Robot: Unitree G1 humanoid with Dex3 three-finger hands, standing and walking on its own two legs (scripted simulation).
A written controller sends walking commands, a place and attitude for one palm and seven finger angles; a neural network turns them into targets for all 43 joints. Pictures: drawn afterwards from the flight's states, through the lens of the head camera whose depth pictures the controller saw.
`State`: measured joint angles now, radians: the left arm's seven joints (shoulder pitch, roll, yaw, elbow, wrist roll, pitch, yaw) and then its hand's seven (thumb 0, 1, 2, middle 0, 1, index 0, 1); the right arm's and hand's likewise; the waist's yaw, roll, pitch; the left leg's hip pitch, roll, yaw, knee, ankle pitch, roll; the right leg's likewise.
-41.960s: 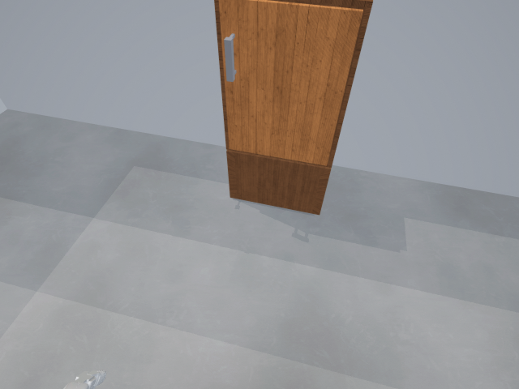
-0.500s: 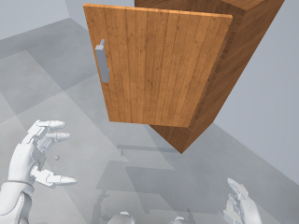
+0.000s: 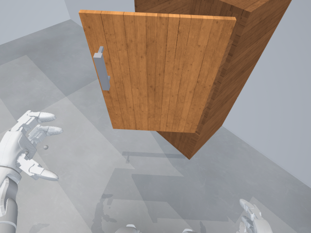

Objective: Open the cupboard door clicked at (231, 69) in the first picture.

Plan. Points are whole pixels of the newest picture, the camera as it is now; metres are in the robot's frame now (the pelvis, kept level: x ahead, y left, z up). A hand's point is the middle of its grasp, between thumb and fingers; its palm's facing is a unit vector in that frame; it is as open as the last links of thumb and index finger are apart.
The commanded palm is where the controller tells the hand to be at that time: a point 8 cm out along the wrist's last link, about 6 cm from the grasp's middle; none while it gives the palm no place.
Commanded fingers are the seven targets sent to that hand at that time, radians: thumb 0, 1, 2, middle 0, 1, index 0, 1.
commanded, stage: raise the hand with hooked fingers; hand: left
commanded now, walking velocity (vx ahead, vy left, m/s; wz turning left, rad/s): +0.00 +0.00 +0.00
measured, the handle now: (103, 69) +0.60 +0.21 +0.05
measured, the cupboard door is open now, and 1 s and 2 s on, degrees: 42 42 42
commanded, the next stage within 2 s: move the hooked fingers beside the handle in 0.38 s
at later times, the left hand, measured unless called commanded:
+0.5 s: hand (50, 150) +0.28 +0.26 +0.07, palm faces +0.03 -1.00 -0.04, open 14.0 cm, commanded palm +0.26 +0.31 +0.07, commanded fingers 0.00 -0.50 0.30 -0.30 -1.20 -0.30 -1.20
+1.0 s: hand (62, 119) +0.38 +0.27 +0.06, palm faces +0.01 -1.00 -0.02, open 14.0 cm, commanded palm +0.35 +0.32 +0.06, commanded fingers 0.00 -0.50 0.30 -0.30 -1.20 -0.30 -1.20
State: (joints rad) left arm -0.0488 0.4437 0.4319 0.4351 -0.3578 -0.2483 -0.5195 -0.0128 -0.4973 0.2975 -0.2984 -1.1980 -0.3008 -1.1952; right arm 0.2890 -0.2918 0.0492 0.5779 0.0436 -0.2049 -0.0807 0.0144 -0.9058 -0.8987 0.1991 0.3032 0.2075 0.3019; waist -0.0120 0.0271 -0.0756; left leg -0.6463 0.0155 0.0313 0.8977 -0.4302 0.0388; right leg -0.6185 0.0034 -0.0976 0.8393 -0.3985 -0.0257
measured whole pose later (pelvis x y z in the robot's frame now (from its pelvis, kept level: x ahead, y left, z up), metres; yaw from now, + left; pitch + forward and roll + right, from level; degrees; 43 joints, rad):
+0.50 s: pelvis +0.00 -0.01 +0.00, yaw +0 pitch +10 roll -2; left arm -0.05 0.41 0.43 0.46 -0.35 -0.30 -0.51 -0.01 -0.50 0.30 -0.30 -1.20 -0.30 -1.20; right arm 0.27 -0.28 0.05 0.57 0.04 -0.19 -0.08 0.01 -0.91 -0.90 0.20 0.30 0.21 0.30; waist -0.01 0.02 -0.07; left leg -0.64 0.02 0.03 0.90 -0.42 0.03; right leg -0.62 0.01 -0.10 0.85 -0.40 -0.04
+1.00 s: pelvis +0.00 +0.00 -0.01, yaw -1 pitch +14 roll -2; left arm -0.40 0.52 0.48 0.80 -0.27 -0.31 -0.51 -0.01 -0.50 0.30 -0.30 -1.20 -0.30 -1.20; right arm 0.34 -0.30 0.04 0.59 0.04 -0.13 -0.07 0.01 -0.91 -0.90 0.20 0.30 0.21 0.30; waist -0.06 0.01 -0.08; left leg -0.74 0.03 0.04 0.94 -0.44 0.04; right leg -0.72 0.01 -0.08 0.88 -0.40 -0.03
